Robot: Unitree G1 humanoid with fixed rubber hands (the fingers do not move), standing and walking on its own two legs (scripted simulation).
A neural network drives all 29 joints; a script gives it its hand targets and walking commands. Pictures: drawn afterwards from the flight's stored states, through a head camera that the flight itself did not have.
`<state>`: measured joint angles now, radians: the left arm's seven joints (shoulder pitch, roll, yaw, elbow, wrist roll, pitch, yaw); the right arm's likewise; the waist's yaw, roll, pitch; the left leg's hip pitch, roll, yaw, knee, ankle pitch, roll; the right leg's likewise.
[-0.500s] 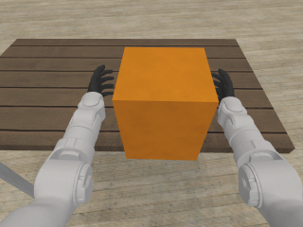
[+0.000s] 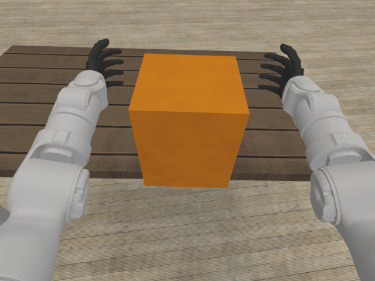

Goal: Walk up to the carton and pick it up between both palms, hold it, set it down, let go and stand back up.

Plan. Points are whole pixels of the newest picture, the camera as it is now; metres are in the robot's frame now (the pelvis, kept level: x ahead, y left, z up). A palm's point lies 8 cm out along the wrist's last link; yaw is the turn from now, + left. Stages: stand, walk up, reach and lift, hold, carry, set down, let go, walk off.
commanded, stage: set down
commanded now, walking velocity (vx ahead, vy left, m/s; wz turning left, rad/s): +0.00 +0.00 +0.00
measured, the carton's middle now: (188, 124) +0.47 +0.04 +0.09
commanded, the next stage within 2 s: none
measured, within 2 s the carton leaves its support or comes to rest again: neither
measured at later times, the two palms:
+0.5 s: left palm (80, 56) +0.45 +0.24 +0.26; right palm (301, 68) +0.47 -0.16 +0.25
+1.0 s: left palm (81, 128) +0.36 +0.23 +0.17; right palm (300, 136) +0.37 -0.17 +0.17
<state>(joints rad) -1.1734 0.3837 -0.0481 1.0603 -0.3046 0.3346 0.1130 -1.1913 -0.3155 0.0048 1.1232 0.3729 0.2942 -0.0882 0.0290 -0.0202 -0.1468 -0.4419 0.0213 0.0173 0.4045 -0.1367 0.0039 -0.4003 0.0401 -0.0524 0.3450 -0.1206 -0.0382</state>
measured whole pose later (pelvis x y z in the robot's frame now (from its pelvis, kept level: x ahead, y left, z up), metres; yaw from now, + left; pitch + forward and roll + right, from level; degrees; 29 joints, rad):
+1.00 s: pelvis -0.03 +0.00 +0.00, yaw +0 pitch -1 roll +0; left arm -0.68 0.34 0.13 0.44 -0.20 0.54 0.08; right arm -0.70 -0.23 -0.05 0.53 0.34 0.39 -0.09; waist 0.01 -0.04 -0.02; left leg -0.26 0.00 0.03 0.38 -0.11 0.01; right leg -0.26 0.03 -0.02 0.40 -0.13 -0.03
